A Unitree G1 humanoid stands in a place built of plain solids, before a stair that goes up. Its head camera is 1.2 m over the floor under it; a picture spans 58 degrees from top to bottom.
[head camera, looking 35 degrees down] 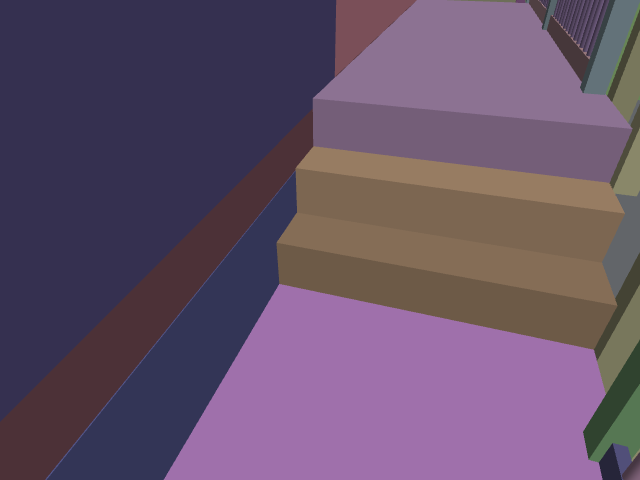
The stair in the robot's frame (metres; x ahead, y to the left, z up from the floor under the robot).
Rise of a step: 0.21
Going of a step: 0.24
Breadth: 1.20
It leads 17 degrees to the right of straight ahead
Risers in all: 3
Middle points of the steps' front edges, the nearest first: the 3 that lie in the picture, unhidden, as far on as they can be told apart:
1.21 -0.40 0.21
1.44 -0.47 0.43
1.67 -0.54 0.64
